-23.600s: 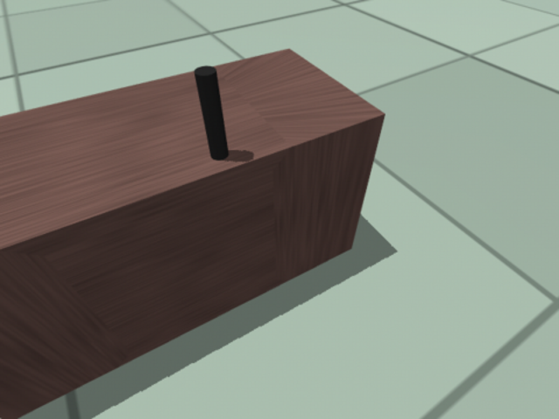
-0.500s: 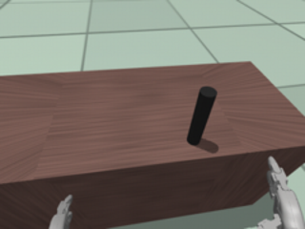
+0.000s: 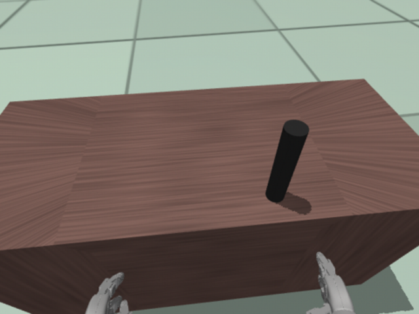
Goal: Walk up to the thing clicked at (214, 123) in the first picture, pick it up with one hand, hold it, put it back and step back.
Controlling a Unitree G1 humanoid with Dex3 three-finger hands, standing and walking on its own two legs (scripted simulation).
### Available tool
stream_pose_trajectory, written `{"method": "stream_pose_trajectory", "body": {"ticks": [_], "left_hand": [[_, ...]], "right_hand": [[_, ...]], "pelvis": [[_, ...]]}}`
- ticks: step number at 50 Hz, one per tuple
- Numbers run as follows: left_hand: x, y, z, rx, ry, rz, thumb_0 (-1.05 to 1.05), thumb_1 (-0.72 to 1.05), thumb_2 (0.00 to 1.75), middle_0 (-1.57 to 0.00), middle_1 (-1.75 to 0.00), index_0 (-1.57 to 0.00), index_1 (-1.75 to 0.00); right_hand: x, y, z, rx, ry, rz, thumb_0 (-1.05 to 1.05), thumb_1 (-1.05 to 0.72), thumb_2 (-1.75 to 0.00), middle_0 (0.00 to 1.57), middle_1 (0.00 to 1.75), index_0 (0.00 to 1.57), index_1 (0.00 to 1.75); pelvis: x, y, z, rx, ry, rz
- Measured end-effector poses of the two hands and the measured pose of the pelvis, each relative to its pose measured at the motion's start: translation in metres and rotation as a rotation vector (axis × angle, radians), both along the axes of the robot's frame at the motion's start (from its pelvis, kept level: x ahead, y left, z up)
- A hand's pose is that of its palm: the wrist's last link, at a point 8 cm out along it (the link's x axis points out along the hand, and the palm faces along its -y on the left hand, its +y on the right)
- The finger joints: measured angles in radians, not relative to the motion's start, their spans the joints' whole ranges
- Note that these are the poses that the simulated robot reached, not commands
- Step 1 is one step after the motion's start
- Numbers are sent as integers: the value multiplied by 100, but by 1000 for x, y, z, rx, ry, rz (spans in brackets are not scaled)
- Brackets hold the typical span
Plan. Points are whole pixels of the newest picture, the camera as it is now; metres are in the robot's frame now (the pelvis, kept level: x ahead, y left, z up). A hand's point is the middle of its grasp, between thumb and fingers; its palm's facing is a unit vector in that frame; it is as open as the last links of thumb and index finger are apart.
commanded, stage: home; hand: right
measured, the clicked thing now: (283, 166) +0.42 -0.16 +0.04
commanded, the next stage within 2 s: none
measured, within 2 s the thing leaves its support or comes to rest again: neither
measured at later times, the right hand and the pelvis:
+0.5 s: hand out of the picture +0.11 -0.25 -0.14, palm faces -0.05 +0.92 -0.39, open 17.5 cm; pelvis +0.01 +0.00 +0.00, yaw +1 degrees
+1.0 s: hand out of the picture +0.05 -0.25 -0.15, palm faces -0.08 +0.93 -0.35, open 17.2 cm; pelvis -0.01 +0.00 +0.00, yaw +2 degrees
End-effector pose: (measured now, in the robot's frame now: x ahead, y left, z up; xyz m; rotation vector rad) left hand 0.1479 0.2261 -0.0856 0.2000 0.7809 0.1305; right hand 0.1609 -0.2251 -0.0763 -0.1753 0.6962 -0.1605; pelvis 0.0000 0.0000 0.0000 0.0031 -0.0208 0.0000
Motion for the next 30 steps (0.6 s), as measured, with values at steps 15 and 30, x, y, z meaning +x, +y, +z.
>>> {"method": "stream_pose_trajectory", "body": {"ticks": [15,30], "left_hand": [[-23,18,-26,34,195,-14,1,90,90,-20,-30,-20,-30],[-84,85,-29,142,383,62,1,90,90,-20,-30,-20,-30]], "right_hand": [[-4,-17,-16,-69,150,77,-1,55,-5,5,5,5,5],[-79,-80,-27,-184,457,2,-1,53,-6,6,5,6,5]], "pelvis": [[12,-3,-4,-9,26,7],[4,2,-2,-16,-26,27]]}}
